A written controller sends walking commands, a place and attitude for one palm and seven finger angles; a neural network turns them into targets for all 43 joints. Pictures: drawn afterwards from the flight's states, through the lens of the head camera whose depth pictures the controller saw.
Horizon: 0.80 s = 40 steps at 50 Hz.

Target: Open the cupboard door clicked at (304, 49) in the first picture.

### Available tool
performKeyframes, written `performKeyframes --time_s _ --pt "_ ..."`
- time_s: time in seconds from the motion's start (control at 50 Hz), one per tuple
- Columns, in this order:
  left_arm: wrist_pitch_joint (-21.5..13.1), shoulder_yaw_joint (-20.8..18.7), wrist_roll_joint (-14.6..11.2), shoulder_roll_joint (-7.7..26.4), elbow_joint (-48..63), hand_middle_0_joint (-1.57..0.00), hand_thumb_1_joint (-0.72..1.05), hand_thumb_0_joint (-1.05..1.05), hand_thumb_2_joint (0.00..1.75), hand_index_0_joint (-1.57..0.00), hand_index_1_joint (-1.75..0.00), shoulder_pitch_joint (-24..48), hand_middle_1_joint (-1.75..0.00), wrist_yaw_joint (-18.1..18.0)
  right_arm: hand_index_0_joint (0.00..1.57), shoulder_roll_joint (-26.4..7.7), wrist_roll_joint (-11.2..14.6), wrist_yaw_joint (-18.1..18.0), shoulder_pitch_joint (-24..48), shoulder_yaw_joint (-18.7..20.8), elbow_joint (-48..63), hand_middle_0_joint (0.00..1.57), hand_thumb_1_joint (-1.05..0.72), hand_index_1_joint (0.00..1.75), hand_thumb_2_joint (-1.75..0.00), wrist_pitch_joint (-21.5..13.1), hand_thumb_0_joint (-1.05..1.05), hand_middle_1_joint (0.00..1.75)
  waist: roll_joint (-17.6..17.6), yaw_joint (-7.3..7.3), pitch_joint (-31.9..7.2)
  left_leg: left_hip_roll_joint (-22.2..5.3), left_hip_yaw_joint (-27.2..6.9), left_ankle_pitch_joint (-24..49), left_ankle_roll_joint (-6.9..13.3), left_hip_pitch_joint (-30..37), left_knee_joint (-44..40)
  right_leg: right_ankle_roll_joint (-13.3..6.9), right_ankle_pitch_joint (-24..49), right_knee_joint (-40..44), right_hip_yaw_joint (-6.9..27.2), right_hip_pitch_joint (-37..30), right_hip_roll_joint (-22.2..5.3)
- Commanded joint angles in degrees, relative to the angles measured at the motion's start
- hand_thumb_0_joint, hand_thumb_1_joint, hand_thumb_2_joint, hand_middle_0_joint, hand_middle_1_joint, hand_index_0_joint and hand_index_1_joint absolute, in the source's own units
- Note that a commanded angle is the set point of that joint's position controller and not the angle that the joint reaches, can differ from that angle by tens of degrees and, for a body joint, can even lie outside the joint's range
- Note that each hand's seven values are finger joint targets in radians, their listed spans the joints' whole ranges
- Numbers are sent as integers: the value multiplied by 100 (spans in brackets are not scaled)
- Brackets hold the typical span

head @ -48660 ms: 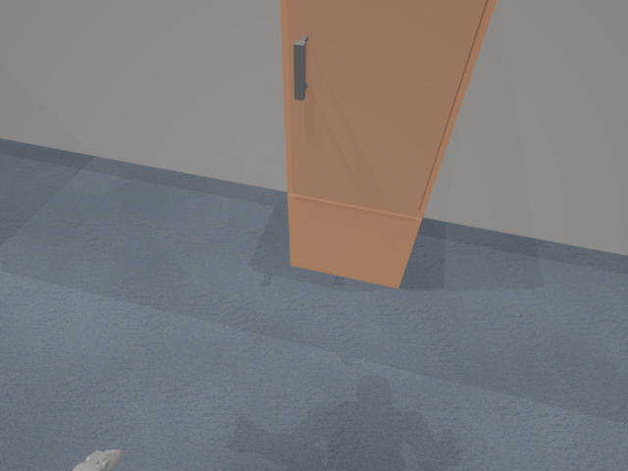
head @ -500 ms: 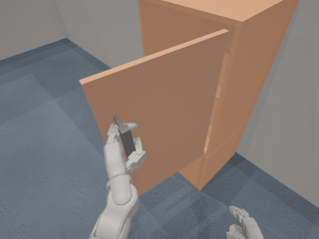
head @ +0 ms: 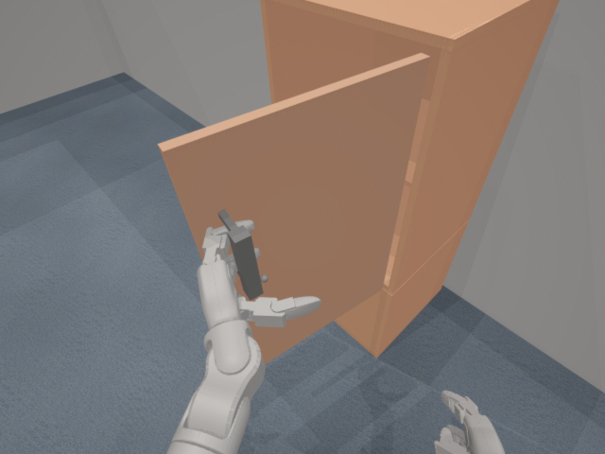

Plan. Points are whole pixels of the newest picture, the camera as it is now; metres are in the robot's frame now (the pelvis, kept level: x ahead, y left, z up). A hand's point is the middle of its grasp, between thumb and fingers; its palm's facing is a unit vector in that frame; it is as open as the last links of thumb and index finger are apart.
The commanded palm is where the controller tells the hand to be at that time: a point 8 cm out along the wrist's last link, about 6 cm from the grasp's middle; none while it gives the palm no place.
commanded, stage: open thumb and fingers to let go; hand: left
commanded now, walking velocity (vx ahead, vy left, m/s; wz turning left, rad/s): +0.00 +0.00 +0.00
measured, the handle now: (239, 255) +0.36 +0.11 +0.09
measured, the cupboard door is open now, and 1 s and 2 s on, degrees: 80 80 80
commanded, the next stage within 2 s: slide the hand sideways off the handle in 0.24 s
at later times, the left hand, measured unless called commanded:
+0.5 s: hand (251, 298) +0.29 +0.08 +0.09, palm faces -0.09 -0.99 -0.08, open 16.1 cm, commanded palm +0.26 +0.12 +0.09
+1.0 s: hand (222, 320) +0.26 +0.11 +0.09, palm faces -0.07 -1.00 -0.01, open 16.3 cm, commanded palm +0.23 +0.17 +0.09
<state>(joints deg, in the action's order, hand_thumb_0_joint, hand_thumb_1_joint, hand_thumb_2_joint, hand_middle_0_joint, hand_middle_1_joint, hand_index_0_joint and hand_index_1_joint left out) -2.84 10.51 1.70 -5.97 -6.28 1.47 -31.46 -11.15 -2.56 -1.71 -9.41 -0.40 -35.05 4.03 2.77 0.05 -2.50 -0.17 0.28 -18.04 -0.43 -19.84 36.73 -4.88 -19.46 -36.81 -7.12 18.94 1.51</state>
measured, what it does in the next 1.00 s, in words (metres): stands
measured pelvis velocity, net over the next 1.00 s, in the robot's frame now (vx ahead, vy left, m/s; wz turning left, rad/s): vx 0.00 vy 0.03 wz -0.03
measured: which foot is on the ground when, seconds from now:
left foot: down 0.00-1.00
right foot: down 0.00-1.00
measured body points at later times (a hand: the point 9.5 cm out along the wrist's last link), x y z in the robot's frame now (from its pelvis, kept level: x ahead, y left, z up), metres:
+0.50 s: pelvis -0.01 +0.03 +0.00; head -0.01 +0.02 +0.45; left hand +0.29 +0.14 +0.10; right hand +0.16 -0.18 -0.10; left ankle +0.01 +0.13 -0.72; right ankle +0.00 -0.06 -0.72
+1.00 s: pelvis +0.00 +0.03 +0.00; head +0.00 +0.02 +0.45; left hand +0.26 +0.17 +0.09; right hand +0.18 -0.18 -0.08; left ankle +0.01 +0.13 -0.72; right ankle +0.00 -0.06 -0.72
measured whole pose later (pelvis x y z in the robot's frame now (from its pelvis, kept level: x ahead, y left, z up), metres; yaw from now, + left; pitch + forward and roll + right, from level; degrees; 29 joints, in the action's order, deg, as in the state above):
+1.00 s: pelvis +0.00 +0.03 +0.00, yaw -2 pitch +1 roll +0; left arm -5.0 8.3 -5.9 6.0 6.8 -11.9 -2.2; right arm -11.7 0.7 -1.2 -11.9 -3.3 -30.0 -1.9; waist 2.1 0.9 -1.4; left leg 0.6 2.7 -19.7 1.9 -19.9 38.7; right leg -2.6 -19.8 -38.3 -4.6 19.4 0.6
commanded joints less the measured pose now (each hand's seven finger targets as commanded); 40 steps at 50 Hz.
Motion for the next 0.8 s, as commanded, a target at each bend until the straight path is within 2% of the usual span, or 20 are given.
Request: performKeyframes --time_s 0.0,0.02,0.14,0.2,0.26,0.3,0.32,0.34,0.36,0.38,0.42,0.44,0.46,0.48,0.52,0.54,0.58,0.66,0.72,0.78 --pt "-350 140 178 -208 1268 -23 -50 0 30 -23 -80 1592 -80 -36 20 -389 22 -1 723 79 962 20 -90 30 -90 -275 0 30 -840 18 -1034 152 -97 683 201 308 -181 434 1144 954 910 -337 -471" --pt "-328 58 201 -132 1178 -22 -50 0 30 -22 -75 1585 -75 -56 20 -394 20 -5 705 83 934 20 -90 30 -90 -261 0 30 -864 26 -994 137 -114 696 199 311 -198 406 1085 944 854 -323 -438" --pt "-253 208 270 -306 1180 -18 -50 0 30 -18 -45 1727 -45 -142 20 -377 26 26 749 73 967 20 -90 30 -90 -171 0 30 -596 41 -1051 83 -120 801 186 410 -242 305 974 757 656 -204 -322" --pt "-179 210 264 -360 1129 -15 -50 0 30 -15 -30 1752 -30 -230 20 -363 23 46 790 61 973 20 -90 30 -90 -138 0 30 -636 50 -1021 76 -126 762 175 376 -223 289 853 748 620 -157 -293" --pt "-114 108 228 -306 1167 -15 -50 0 30 -15 -30 1823 -30 -291 20 -366 32 53 845 64 980 20 -90 30 -90 -97 0 30 -662 95 -1097 61 -137 783 165 382 -251 268 802 701 571 -183 -255" --pt "-78 277 241 -486 1223 -15 -50 0 30 -15 -30 1873 -30 -310 20 -359 31 76 850 62 979 20 -90 30 -90 -95 0 30 -582 68 -1102 46 -145 834 156 404 -229 252 845 644 540 -132 -241" --pt "-45 256 244 -481 1107 -15 -50 0 30 -15 -30 1740 -30 -320 20 -356 29 82 837 64 966 20 -90 30 -90 -91 0 30 -661 91 -1016 26 -185 839 144 366 -248 237 828 622 486 -125 -216" --pt "-300 1366 694 -53 944 -15 -50 0 30 -15 -30 1563 -30 922 20 -558 32 121 430 20 776 20 -90 30 -90 -39 0 30 -1029 -366 -679 36 -199 1014 205 481 -317 270 1366 452 644 87 -215" --pt "-575 879 450 407 1308 -15 -50 0 30 -15 -30 1870 -30 1578 20 -544 107 61 352 56 995 20 -90 30 -90 -59 0 30 -822 -209 -1039 49 -173 1109 238 471 -292 258 1614 355 620 -63 -221" --pt "-771 743 350 719 1541 -15 -50 0 30 -15 -30 1987 -30 2088 20 -551 138 -8 352 45 1058 20 -90 30 -90 -89 0 30 -527 -133 -1334 68 -144 1172 242 642 -281 234 1740 320 667 -223 -228" --pt "-903 909 -82 641 1621 -15 -50 0 30 -15 -30 1908 -30 2983 20 -554 254 -55 339 -7 1199 20 -90 30 -90 -224 0 30 -23 -174 -1425 69 -166 1219 228 859 -262 196 1716 292 632 -186 -215" --pt "-863 751 -370 601 1475 -15 -50 0 30 -15 -30 1796 -30 3212 20 -514 328 -73 384 -54 1240 20 -90 30 -90 -315 0 30 -22 -153 -1245 52 -214 1056 201 808 -300 192 1496 342 565 -85 -172" --pt "-784 641 -673 465 1402 -15 -50 0 30 -15 -30 1674 -30 3307 20 -522 374 -91 445 -83 1299 20 -90 30 -90 -400 0 30 -269 -121 -1068 36 -269 796 183 692 -370 218 1189 406 479 -32 -131" --pt "-714 534 -881 386 1324 -15 -50 0 30 -15 -30 1680 -30 3293 20 -546 415 -102 499 -98 1308 20 -90 30 -90 -486 0 30 -501 -125 -902 18 -322 558 167 610 -436 239 890 477 426 54 -103" --pt "-601 301 -1088 375 1329 -15 -50 0 30 -15 -30 1418 -30 3110 20 -571 431 -75 563 -114 1329 20 -90 30 -90 -648 0 30 -664 18 -775 12 -363 340 146 496 -540 256 556 535 373 57 -87" --pt "-580 99 -1064 523 1362 -15 -50 0 30 -15 -30 1220 -30 2978 20 -590 430 -51 547 -95 1326 20 -90 30 -90 -691 0 30 -714 87 -744 -10 -371 337 132 464 -571 257 513 514 364 61 -87" --pt "-627 213 -830 493 1765 -15 -50 0 30 -15 -30 1100 -30 2749 20 -575 399 39 490 -62 1370 20 -90 30 -90 -773 0 30 -523 114 -956 -25 -352 460 116 560 -568 247 572 408 372 50 -101" --pt "-664 164 -438 776 1970 -15 -50 0 30 -15 -30 739 -30 2538 20 -592 344 141 388 -45 1409 20 -90 30 -90 -780 0 30 -482 100 -838 -43 -275 527 134 459 -522 234 635 373 444 72 -118" --pt "-611 -15 -400 993 2076 -15 -50 0 30 -15 -30 460 -30 2552 20 -606 334 127 401 -53 1450 20 -90 30 -90 -750 0 30 -458 147 -793 -31 -245 490 144 387 -514 222 621 397 476 -4 -112" --pt "-582 -203 -544 1094 2328 -15 -50 0 30 -15 -30 246 -30 2634 20 -574 346 78 477 -80 1494 20 -90 30 -90 -757 0 30 -453 156 -804 -13 -175 486 162 394 -496 242 691 470 523 -99 -110"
